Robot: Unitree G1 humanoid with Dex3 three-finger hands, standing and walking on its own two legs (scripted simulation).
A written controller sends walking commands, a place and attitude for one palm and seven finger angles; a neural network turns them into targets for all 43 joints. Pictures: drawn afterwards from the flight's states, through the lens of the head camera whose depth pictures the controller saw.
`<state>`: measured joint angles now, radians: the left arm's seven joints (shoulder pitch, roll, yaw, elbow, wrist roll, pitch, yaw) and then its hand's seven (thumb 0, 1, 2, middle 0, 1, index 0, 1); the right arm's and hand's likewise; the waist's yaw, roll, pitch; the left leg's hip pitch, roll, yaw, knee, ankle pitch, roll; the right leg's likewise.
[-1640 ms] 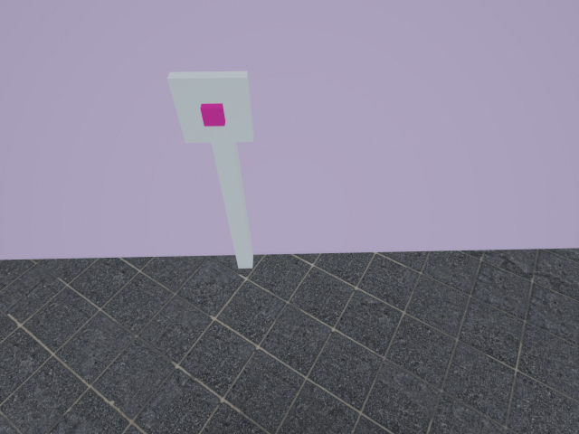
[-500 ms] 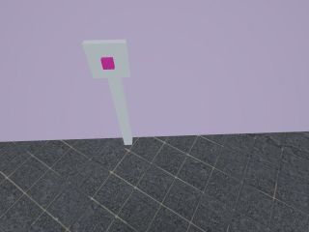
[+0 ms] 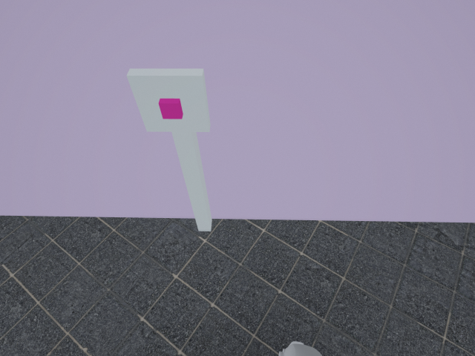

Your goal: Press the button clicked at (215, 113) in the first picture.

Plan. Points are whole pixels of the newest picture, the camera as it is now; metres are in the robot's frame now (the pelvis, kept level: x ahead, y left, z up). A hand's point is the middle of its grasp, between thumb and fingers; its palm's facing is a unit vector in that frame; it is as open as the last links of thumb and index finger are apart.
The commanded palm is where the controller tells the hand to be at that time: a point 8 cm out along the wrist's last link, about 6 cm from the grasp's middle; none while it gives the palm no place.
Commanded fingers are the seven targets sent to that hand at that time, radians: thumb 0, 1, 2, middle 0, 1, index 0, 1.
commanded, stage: take the last steps up to it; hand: left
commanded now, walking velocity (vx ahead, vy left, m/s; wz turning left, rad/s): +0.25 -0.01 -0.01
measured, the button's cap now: (171, 108) +0.68 +0.20 +0.00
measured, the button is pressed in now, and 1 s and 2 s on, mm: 0 0 0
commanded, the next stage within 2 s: come to a stop and stand still in 0.24 s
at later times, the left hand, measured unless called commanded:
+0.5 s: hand (171, 340) +0.17 +0.15 -0.18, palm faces +0.09 -0.97 -0.21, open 7.2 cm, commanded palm none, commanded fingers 0.00 0.90 0.90 -0.20 -0.30 -0.20 -0.30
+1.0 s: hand (158, 321) +0.21 +0.18 -0.18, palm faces +0.06 -0.97 -0.25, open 7.3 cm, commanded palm none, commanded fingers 0.00 0.90 0.90 -0.20 -0.30 -0.20 -0.30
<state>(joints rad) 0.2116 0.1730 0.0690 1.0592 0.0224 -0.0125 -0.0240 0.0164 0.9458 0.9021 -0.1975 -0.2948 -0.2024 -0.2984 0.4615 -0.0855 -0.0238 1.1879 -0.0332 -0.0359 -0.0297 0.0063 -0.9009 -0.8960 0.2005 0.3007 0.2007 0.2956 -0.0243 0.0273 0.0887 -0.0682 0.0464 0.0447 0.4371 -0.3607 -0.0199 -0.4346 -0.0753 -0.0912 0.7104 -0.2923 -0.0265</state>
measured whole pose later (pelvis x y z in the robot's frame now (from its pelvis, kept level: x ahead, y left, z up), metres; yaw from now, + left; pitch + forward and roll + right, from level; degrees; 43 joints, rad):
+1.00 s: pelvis +0.17 -0.02 -0.02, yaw +2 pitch +0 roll -1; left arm 0.27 0.20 0.03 0.95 0.03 0.01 0.04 0.00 0.91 0.90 -0.20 -0.29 -0.20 -0.30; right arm 0.19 -0.19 -0.06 0.91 -0.02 0.05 -0.02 0.01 -0.90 -0.90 0.20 0.30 0.20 0.30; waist 0.00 0.01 0.05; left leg -0.33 0.01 0.04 0.71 -0.37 0.02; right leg -0.29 -0.02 -0.01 0.66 -0.36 0.02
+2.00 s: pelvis +0.15 -0.03 +0.01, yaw +1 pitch -2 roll +0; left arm 0.16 0.29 -0.02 1.07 0.02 -0.02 0.00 0.00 0.91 0.90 -0.20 -0.30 -0.21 -0.30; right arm 0.14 -0.32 -0.01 1.10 -0.01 -0.01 0.01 0.01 -0.90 -0.90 0.20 0.30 0.20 0.30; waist -0.01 0.02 0.03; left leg -0.17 0.02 0.06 0.39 -0.18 0.01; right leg -0.16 -0.01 0.01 0.39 -0.19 0.01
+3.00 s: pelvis +0.16 -0.03 +0.01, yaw +1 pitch -2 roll +0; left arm 0.20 0.29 -0.02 1.08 0.02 -0.01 0.01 0.00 0.91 0.90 -0.20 -0.30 -0.20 -0.30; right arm 0.16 -0.28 0.00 1.09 -0.01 0.00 0.00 0.01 -0.90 -0.90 0.20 0.30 0.20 0.30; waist -0.01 0.00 0.04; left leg -0.16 0.00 0.06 0.38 -0.19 0.01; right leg -0.15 -0.03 0.00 0.39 -0.20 0.02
